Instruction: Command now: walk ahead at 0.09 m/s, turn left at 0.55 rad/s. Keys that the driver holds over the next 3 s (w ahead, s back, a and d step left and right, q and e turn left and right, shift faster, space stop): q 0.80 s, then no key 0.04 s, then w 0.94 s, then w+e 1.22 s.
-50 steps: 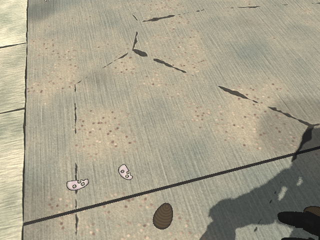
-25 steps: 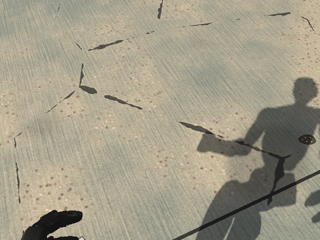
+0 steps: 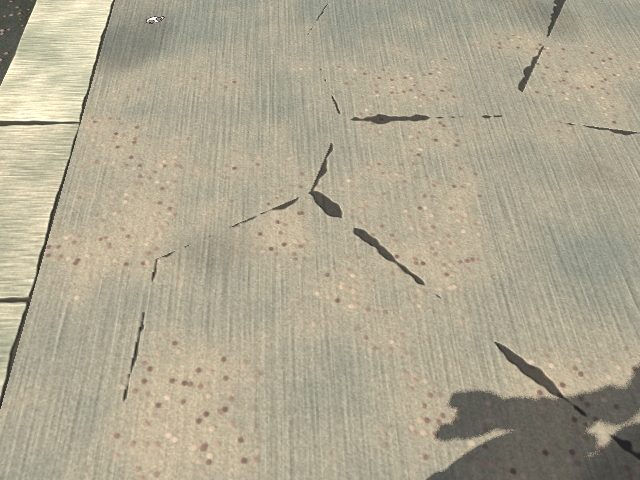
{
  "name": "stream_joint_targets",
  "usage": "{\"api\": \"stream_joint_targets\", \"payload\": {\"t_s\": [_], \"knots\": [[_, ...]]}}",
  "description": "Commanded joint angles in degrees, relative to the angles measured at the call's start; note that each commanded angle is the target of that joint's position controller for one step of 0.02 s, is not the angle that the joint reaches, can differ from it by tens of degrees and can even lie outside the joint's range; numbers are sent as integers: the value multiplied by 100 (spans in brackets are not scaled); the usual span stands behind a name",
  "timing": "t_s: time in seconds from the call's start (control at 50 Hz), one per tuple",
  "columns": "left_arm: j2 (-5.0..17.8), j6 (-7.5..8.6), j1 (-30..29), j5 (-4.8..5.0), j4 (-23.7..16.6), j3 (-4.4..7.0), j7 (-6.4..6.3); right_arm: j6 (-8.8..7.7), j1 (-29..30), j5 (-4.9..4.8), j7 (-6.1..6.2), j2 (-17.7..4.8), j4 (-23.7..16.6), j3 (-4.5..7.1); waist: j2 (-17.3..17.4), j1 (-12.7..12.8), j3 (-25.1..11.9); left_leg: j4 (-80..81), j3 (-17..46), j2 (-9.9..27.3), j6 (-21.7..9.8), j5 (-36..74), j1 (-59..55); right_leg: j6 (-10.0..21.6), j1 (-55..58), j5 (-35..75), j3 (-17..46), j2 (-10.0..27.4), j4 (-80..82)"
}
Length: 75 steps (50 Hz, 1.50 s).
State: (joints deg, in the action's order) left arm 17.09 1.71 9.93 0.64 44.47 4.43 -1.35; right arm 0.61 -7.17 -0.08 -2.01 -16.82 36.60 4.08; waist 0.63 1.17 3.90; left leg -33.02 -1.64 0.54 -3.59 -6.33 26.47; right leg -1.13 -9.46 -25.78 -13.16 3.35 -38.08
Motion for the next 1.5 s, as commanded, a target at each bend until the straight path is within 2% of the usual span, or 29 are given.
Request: {"api": "stream_joint_targets", "payload": {"t_s": [0.02,0.04,0.08,0.16,0.32,0.4,0.42,0.44,0.46,0.48,0.52,0.58,0.66,0.8,0.82,0.84,0.86,0.88,0.9,0.94,1.02,1.26,1.34,1.36,1.38,1.4,1.42,1.46,1.5], "knots": [[470,70,479,-214,-500,8,88,-79,-1113,143,148,-1582,-386,427,1405,-334,-2540,799,3820,2185,-2212,3972,-3678,-293,-2540,-1671,1528,-688,-3885],[757,36,71,-13,-517,79,111,-124,-849,72,92,-1299,-458,370,686,-478,-2223,1037,3330,1940,-1997,3060,-3356,-218,-2794,-1254,1866,-448,-4023],[697,-43,-282,-82,-544,82,6,-116,-380,-108,140,-928,-438,266,85,-257,-1326,1214,2590,1423,-1359,1687,-2370,-162,-2896,-478,1859,-140,-3283],[524,-139,-156,-98,-502,49,-49,9,-117,31,295,-977,-535,289,481,-16,-1185,1411,2145,939,-1124,1433,-1404,-287,-1974,68,1725,-322,-1943],[494,-107,-338,-43,-548,42,38,161,-108,-17,352,-1048,-593,350,831,-215,-1091,1454,2757,717,-857,-561,-1102,-266,-1298,561,1832,-526,-284],[631,-10,168,-66,-421,156,106,236,-83,-125,371,-915,-620,304,759,23,-1026,937,2781,333,-405,-881,-721,106,-152,1380,1810,-297,1548],[1041,-34,309,-175,-460,249,69,235,-281,-84,365,-628,-634,227,-195,-85,-1083,-170,2156,-160,-65,-1986,-40,536,400,1357,2849,903,1969],[1401,-68,113,-363,-458,319,76,166,-160,-134,360,-739,-830,285,-1846,-216,-639,-1472,953,-977,243,-2815,929,1396,-61,2023,4245,1825,2392],[1063,-25,-257,-391,-679,236,50,116,-333,-19,352,-1173,-684,424,-1330,-252,-595,-2663,1194,-563,442,-2670,867,1618,-288,2352,4161,1967,2312],[769,-19,-579,-302,-764,157,1,144,-509,-62,330,-1271,-510,490,-944,-395,-578,-3128,1134,-529,518,-2307,816,1387,-329,2511,3506,1635,2152],[576,-33,-714,-119,-813,95,-50,263,-716,-50,356,-979,-318,435,-744,-367,-496,-3748,982,-446,740,-1780,1007,1128,-82,2650,2730,1187,1988],[614,-125,-344,-149,-757,88,-115,287,-289,-149,313,-677,-517,310,-891,-78,-446,-3324,572,-259,930,-1482,1171,1234,320,2969,2136,1010,2001],[928,-213,-69,-139,-698,213,-107,269,90,-108,234,-505,-755,189,-1083,195,-688,-2083,307,62,987,-1696,735,1360,805,3317,1917,1279,1892],[1080,-198,-272,132,-623,302,32,341,-465,-123,109,-613,-642,266,-1070,-172,-813,569,-304,-130,384,-633,-1116,945,284,3400,1315,1365,1156],[870,-168,57,120,-473,242,54,334,-674,-105,156,-768,-573,327,-638,-210,-898,1157,-10,-124,166,141,-1953,565,-262,2831,1026,1138,620],[487,-152,137,-143,-563,112,88,302,-872,-98,245,-1328,-627,457,854,-129,-1069,1253,1670,1101,-273,2135,-3080,-11,-1641,746,491,556,-876],[429,-131,-245,-237,-853,59,52,204,-867,68,249,-1613,-699,463,1716,-282,-1181,1188,3005,2267,-1527,2430,-2980,-313,-2861,-1306,809,-141,-2090],[752,-115,-551,-119,-865,155,38,70,-1143,99,208,-1267,-605,392,1029,-664,-1349,1502,2954,2111,-1702,805,-2857,-268,-3025,-1203,1409,-17,-2728],[817,-101,-589,-10,-861,193,77,-25,-1093,46,206,-1054,-441,299,884,-528,-1057,1704,2609,1754,-1347,-922,-2727,-133,-3193,-667,1514,132,-2709],[829,-69,-541,-43,-715,218,100,-104,-741,-66,250,-777,-356,170,887,-396,-523,2126,2383,1359,-933,-2473,-2395,-96,-3311,299,1496,218,-2283],[691,128,-393,-12,-547,182,186,-264,-759,46,318,-764,-285,120,738,-282,-303,2481,1945,1135,-848,-1761,-2308,-117,-3106,1514,1422,124,-1617],[508,363,-893,79,-737,-29,370,-361,-1299,-108,200,-1034,264,193,530,-525,61,2277,1667,1410,-907,-1201,-2042,107,-2132,1673,1354,-1,603],[830,419,437,59,-373,126,310,-314,-1234,-66,196,-783,333,84,343,196,-552,783,1185,927,-495,194,-1506,500,74,1653,1215,-182,1096],[1260,430,1346,-6,-256,227,257,-331,-1162,46,208,-424,183,-58,-540,542,-1296,-1149,655,411,-164,-299,-729,897,1328,1416,2513,885,1320],[1730,426,1682,-66,-148,330,316,-449,-1478,-49,247,-201,-48,-112,-2096,363,-1686,-2919,467,-426,204,-2480,1126,1697,2509,-31,5104,1843,2179],[1150,443,1488,12,-192,170,348,-519,-1258,-143,247,-787,43,26,-1250,443,-1263,-3626,960,-150,210,-2494,1785,1653,2294,-841,5256,1821,2467],[899,432,1177,2,-244,82,327,-560,-960,-214,206,-922,0,72,-961,350,-726,-3731,880,128,110,-1966,2059,1470,1861,-624,4562,1678,2468],[665,399,733,-71,-339,-7,314,-572,-724,-95,187,-737,25,44,-454,157,-325,-3316,697,496,134,-1127,1873,1355,1111,498,3628,1236,2636],[602,417,600,-108,-360,-40,284,-524,-832,-75,153,-567,84,29,-643,-14,-313,-3043,613,627,228,-704,1430,1330,663,1325,3045,980,2867]]}}
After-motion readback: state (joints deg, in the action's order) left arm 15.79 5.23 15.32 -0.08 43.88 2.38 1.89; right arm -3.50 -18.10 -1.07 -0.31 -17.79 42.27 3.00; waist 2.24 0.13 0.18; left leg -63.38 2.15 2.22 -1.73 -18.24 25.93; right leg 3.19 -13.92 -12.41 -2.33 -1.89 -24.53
